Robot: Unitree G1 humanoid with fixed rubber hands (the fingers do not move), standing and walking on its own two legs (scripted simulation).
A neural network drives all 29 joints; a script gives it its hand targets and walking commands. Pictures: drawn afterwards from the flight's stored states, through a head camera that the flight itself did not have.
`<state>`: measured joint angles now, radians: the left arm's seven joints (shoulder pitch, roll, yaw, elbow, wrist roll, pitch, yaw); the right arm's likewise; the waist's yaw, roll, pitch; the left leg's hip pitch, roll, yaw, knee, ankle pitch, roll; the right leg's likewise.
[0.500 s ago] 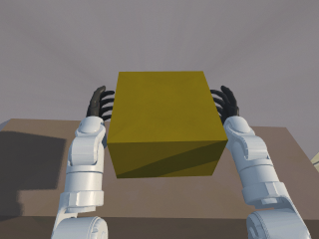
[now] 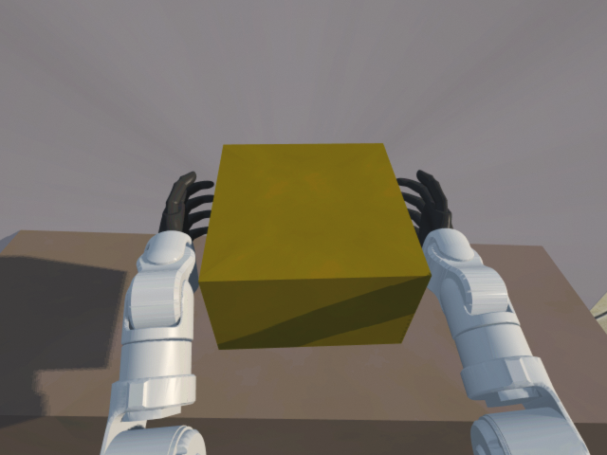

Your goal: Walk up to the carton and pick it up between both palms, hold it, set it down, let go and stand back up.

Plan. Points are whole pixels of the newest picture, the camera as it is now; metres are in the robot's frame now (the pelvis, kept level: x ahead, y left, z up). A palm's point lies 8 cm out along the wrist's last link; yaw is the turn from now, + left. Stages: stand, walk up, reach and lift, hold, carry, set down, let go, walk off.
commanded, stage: hold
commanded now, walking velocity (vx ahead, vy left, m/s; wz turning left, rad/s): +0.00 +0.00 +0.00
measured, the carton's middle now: (307, 238) +0.37 +0.00 +0.14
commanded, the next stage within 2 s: none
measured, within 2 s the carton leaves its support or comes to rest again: neither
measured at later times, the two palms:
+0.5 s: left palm (186, 218) +0.37 +0.16 +0.18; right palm (437, 227) +0.36 -0.17 +0.17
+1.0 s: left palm (182, 225) +0.36 +0.16 +0.17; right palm (433, 229) +0.36 -0.16 +0.17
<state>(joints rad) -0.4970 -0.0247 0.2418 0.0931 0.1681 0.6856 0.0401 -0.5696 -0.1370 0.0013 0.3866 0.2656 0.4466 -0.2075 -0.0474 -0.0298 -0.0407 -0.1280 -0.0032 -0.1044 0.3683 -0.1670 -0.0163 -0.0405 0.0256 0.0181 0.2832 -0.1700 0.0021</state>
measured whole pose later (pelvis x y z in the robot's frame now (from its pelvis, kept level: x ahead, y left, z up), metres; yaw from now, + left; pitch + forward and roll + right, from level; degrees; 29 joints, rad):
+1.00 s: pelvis +0.00 +0.00 +0.00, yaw +0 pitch -3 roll -1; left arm -0.57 0.00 0.24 0.20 0.16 0.65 0.06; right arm -0.62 -0.13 -0.02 0.48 0.26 0.40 -0.20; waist -0.05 -0.02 -0.05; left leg -0.16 0.00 -0.09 0.36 -0.16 -0.01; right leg -0.07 0.02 0.02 0.28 -0.16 0.01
